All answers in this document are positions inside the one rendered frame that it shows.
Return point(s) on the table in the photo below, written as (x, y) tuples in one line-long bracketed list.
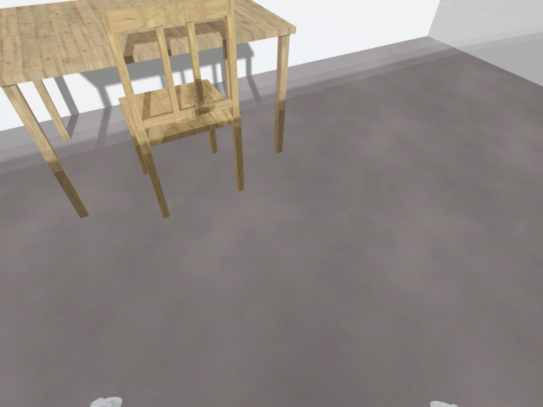
[(53, 39)]

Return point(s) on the chair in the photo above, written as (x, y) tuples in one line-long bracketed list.
[(175, 112)]

